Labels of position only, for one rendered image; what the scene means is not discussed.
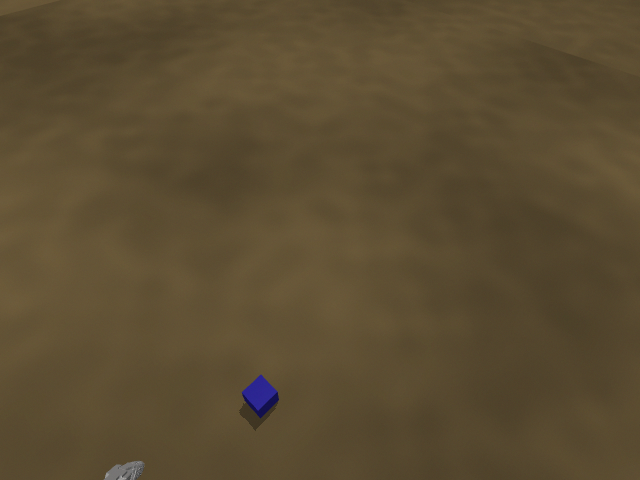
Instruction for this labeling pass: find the cube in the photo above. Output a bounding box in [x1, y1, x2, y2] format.
[242, 375, 279, 418]

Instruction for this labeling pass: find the left robot hand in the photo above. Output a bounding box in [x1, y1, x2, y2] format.
[104, 461, 144, 480]

